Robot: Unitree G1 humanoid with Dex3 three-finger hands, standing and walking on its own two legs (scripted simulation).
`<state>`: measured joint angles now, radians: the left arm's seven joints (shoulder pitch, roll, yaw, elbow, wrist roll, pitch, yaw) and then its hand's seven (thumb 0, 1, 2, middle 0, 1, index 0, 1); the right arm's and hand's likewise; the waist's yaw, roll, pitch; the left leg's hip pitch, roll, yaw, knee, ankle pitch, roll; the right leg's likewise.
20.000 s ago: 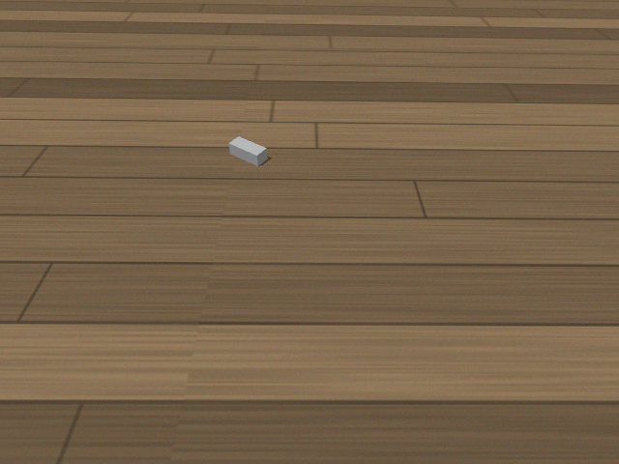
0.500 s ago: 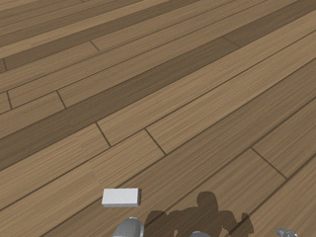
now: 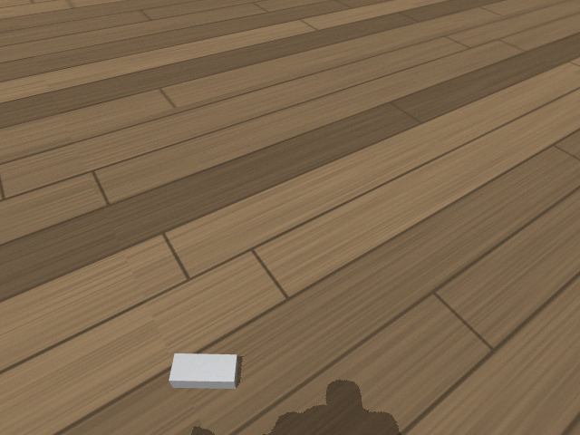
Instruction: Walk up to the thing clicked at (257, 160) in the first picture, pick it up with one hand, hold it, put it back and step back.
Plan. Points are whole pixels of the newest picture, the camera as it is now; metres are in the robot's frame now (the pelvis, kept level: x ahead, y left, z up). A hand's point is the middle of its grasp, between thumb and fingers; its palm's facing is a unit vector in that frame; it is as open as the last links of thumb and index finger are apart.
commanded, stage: walk up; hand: left
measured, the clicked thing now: (205, 371) +0.47 +0.22 -0.72
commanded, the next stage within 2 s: none
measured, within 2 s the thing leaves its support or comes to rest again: neither
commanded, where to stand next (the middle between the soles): +0.11 +0.01 m, yaw +0 degrees
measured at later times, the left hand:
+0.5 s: hand out of the picture +0.10 +0.27 -0.14, palm faces +0.06 -0.94 -0.33, open 7.4 cm
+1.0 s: hand out of the picture +0.10 +0.26 -0.13, palm faces +0.04 -0.94 -0.33, open 7.4 cm
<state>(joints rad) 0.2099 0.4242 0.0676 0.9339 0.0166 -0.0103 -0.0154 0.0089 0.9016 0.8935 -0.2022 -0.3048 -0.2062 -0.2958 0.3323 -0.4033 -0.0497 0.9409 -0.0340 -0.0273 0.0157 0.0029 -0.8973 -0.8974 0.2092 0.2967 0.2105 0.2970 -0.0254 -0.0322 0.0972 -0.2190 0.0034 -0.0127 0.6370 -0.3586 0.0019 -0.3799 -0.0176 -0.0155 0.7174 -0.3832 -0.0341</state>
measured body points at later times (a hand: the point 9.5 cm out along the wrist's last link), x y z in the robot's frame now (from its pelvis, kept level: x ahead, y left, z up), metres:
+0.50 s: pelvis +0.02 +0.01 +0.01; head +0.03 +0.01 +0.46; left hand +0.09 +0.32 -0.12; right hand +0.12 -0.29 -0.11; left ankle +0.01 +0.12 -0.72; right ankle +0.07 -0.12 -0.72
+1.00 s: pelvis +0.04 +0.00 +0.02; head +0.04 -0.01 +0.47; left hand +0.10 +0.31 -0.11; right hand +0.12 -0.31 -0.11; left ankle +0.01 +0.12 -0.72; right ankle +0.07 -0.12 -0.71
